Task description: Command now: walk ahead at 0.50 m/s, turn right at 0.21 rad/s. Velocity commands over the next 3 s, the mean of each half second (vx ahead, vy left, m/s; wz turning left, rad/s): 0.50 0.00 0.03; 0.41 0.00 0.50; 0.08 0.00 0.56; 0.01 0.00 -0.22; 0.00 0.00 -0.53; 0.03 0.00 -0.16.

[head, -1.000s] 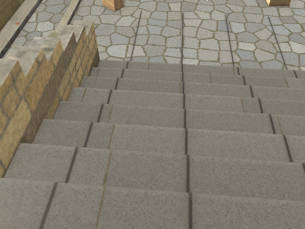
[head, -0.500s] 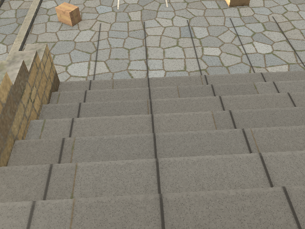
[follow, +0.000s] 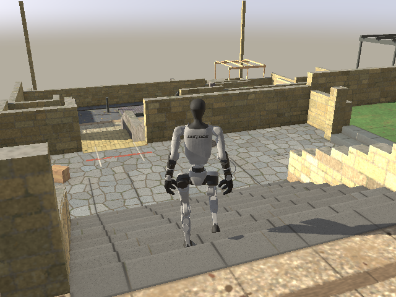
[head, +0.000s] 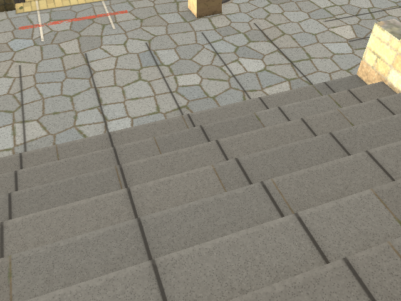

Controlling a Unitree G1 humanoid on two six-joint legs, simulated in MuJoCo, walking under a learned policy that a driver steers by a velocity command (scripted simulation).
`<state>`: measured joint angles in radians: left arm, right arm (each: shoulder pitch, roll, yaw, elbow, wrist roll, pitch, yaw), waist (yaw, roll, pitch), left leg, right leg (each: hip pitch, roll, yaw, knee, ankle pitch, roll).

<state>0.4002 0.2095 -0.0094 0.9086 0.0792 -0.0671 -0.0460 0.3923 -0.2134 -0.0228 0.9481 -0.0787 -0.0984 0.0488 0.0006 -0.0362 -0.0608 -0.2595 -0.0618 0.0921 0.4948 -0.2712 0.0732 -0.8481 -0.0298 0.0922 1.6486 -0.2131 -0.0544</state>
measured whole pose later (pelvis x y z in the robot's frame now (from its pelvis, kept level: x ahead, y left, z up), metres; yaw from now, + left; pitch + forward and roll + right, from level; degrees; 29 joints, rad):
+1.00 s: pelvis +0.49 -0.01 -0.19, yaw +21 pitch -1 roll -6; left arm 0.58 0.09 -0.02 1.08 0.12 -0.13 0.05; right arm 0.10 -0.18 -0.01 0.82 -0.10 -0.03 0.10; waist 0.12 0.08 0.04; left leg -0.58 0.19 -0.01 0.57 0.34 0.06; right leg -0.03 -0.12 -0.40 0.73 -0.61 0.10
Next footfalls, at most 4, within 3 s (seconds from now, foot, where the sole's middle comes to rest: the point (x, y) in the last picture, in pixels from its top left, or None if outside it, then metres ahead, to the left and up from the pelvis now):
0.48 right None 0.44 -0.18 -0.91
1.12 left None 0.65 0.25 -1.05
1.58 right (197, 279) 0.76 0.04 -1.05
2.18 left None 0.67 0.23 -1.05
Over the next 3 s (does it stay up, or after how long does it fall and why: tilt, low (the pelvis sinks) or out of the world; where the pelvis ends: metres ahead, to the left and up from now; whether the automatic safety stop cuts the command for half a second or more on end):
stays up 0.70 0.14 -0.28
